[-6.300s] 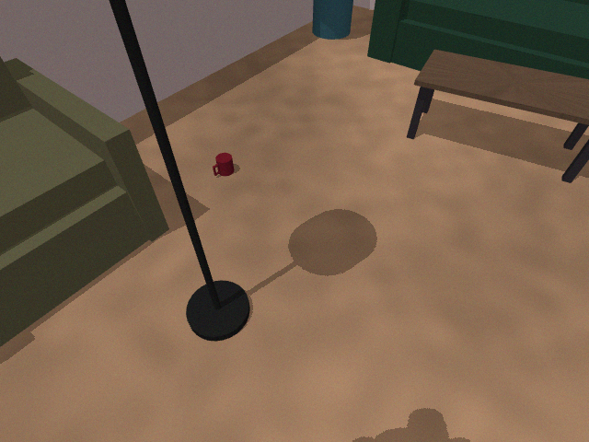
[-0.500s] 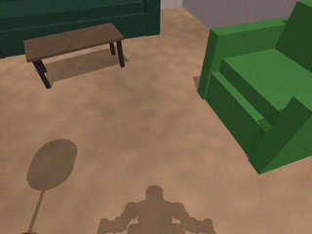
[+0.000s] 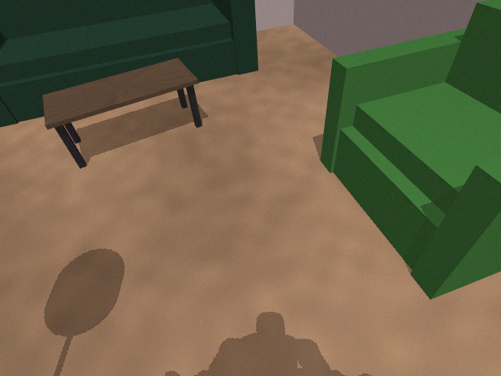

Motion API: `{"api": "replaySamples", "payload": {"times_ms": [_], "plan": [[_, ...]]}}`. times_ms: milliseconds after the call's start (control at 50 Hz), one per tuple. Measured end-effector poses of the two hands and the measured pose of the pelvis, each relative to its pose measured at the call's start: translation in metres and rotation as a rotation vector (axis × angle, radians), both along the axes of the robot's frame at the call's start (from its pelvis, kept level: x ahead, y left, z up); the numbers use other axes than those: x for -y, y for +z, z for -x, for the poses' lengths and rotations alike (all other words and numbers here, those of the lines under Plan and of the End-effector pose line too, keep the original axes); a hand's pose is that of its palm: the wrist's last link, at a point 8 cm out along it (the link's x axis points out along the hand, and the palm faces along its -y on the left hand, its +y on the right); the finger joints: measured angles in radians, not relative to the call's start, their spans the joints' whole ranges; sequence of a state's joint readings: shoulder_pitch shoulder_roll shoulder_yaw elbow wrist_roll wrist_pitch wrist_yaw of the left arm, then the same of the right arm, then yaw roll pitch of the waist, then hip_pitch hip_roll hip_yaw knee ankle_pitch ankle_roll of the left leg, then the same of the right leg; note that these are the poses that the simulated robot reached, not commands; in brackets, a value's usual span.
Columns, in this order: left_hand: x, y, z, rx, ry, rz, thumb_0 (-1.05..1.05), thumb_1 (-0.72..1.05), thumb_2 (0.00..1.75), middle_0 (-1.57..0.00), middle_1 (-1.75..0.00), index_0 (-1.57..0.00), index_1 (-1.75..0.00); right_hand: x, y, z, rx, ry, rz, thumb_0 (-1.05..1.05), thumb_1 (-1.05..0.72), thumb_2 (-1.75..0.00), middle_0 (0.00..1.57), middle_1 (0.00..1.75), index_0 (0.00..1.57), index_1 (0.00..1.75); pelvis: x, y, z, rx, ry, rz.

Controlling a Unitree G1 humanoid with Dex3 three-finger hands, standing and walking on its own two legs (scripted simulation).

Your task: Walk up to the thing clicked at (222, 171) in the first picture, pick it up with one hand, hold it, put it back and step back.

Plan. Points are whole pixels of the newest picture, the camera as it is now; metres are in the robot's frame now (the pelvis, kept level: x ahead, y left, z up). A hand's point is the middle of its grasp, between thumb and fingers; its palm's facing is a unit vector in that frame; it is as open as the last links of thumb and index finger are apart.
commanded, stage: walk up
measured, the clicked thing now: out of the picture +0.42 +1.52 -0.73
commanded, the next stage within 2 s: none
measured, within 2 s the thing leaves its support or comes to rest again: neither
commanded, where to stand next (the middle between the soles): +0.75 +0.09 m, yaw +2 degrees
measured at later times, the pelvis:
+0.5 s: pelvis +0.22 +0.05 +0.00, yaw +3 degrees
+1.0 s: pelvis +0.42 +0.03 +0.00, yaw +2 degrees
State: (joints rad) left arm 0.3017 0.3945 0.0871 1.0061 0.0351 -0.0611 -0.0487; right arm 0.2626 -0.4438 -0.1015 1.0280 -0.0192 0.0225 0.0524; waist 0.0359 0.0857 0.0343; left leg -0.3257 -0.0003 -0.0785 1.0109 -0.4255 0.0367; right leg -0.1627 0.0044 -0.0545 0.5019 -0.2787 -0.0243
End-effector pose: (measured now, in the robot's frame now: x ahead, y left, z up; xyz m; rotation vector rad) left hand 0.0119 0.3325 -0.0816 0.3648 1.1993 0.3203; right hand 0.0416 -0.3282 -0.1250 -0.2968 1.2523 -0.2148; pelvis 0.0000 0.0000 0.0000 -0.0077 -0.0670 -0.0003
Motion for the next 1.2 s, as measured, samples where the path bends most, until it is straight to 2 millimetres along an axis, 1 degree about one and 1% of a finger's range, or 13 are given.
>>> {"api": "replaySamples", "payload": {"times_ms": [80, 180, 340, 400, 500, 600, 700, 800, 880, 980, 1060, 1120, 1200], "plan": [[0.006, 0.003, -0.009, -0.032, 0.026, 0.015, 0.0, 0.9, 0.9, -0.21, -0.3, -0.21, -0.3, -0.004, 0.009, -0.042, 0.052, 0.035, -0.018, 0.01, -0.91, -0.9, 0.2, 0.3, 0.2, 0.3, 0.001, 0.006, -0.028, -0.001, 0.012, 0.013], [0.006, -0.009, -0.044, -0.027, 0.034, 0.043, 0.0, 0.9, 0.9, -0.21, -0.31, -0.21, -0.3, -0.017, 0.012, -0.093, 0.037, 0.091, -0.022, 0.01, -0.91, -0.9, 0.2, 0.3, 0.2, 0.3, -0.003, 0.003, -0.066, -0.008, 0.035, 0.032], [-0.018, -0.051, -0.128, -0.031, 0.034, 0.099, 0.0, 0.9, 0.9, -0.21, -0.31, -0.21, -0.3, -0.054, 0.014, -0.207, 0.076, 0.16, 0.019, 0.01, -0.91, -0.9, 0.2, 0.3, 0.2, 0.3, -0.032, -0.018, -0.149, -0.02, 0.066, 0.008], [-0.024, -0.055, -0.167, -0.043, 0.018, 0.121, 0.0, 0.9, 0.9, -0.21, -0.3, -0.21, -0.3, -0.069, 0.022, -0.244, 0.162, 0.158, 0.028, 0.01, -0.91, -0.9, 0.2, 0.3, 0.2, 0.3, -0.046, -0.016, -0.174, -0.015, 0.06, 0.008], [-0.032, -0.035, -0.241, 0.028, -0.04, 0.129, 0.01, 0.9, 0.9, -0.21, -0.3, -0.21, -0.3, -0.081, 0.042, -0.272, 0.199, 0.11, 0.031, 0.0, -0.91, -0.9, 0.2, 0.3, 0.2, 0.3, -0.055, 0.001, -0.218, -0.009, 0.049, 0.015], [-0.041, -0.02, -0.303, 0.089, -0.076, 0.106, 0.0, 0.9, 0.9, -0.2, -0.3, -0.2, -0.3, -0.078, 0.044, -0.291, 0.174, 0.097, 0.037, 0.0, -0.9, -0.9, 0.2, 0.3, 0.2, 0.3, -0.055, 0.005, -0.26, 0.001, 0.039, -0.005], [-0.036, -0.013, -0.356, 0.081, -0.113, 0.079, 0.0, 0.9, 0.9, -0.2, -0.3, -0.2, -0.3, -0.063, 0.028, -0.312, 0.145, 0.069, 0.02, 0.0, -0.9, -0.9, 0.2, 0.3, 0.2, 0.3, -0.048, 0.0, -0.302, 0.002, 0.022, -0.026], [-0.022, -0.014, -0.405, 0.093, -0.109, 0.036, 0.0, 0.9, 0.9, -0.2, -0.3, -0.2, -0.3, -0.043, -0.004, -0.346, 0.1, 0.049, -0.009, 0.01, -0.9, -0.9, 0.2, 0.3, 0.2, 0.3, -0.032, -0.017, -0.352, -0.007, 0.023, -0.017], [-0.009, -0.007, -0.427, 0.14, -0.08, 0.027, 0.0, 0.9, 0.9, -0.2, -0.3, -0.2, -0.3, -0.044, -0.013, -0.383, 0.056, 0.086, -0.032, 0.01, -0.91, -0.9, 0.2, 0.3, 0.2, 0.3, -0.024, -0.015, -0.38, -0.003, 0.039, -0.019], [-0.004, 0.005, -0.432, 0.1, -0.044, 0.033, 0.0, 0.9, 0.9, -0.21, -0.3, -0.21, -0.3, -0.05, 0.001, -0.437, 0.089, 0.121, -0.053, 0.01, -0.91, -0.9, 0.2, 0.3, 0.2, 0.3, -0.026, 0.0, -0.41, -0.008, 0.036, -0.022], [-0.014, 0.001, -0.444, 0.073, -0.013, 0.047, 0.0, 0.9, 0.9, -0.21, -0.31, -0.21, -0.3, -0.055, 0.012, -0.471, 0.069, 0.15, -0.048, 0.01, -0.91, -0.9, 0.2, 0.3, 0.2, 0.3, -0.03, 0.003, -0.434, -0.008, 0.097, -0.003], [-0.025, -0.006, -0.468, 0.142, 0.028, 0.063, 0.01, 0.9, 0.9, -0.21, -0.31, -0.21, -0.3, -0.06, 0.023, -0.497, -0.001, 0.212, -0.021, 0.01, -0.91, -0.9, 0.2, 0.3, 0.2, 0.3, -0.034, 0.003, -0.454, -0.012, 0.156, 0.005], [-0.045, -0.026, -0.502, 0.206, 0.062, 0.094, 0.0, 0.9, 0.9, -0.21, -0.31, -0.21, -0.3, -0.068, 0.038, -0.546, -0.004, 0.278, 0.052, 0.01, -0.91, -0.9, 0.2, 0.3, 0.2, 0.3, -0.05, -0.007, -0.485, -0.017, 0.209, 0.021]]}}
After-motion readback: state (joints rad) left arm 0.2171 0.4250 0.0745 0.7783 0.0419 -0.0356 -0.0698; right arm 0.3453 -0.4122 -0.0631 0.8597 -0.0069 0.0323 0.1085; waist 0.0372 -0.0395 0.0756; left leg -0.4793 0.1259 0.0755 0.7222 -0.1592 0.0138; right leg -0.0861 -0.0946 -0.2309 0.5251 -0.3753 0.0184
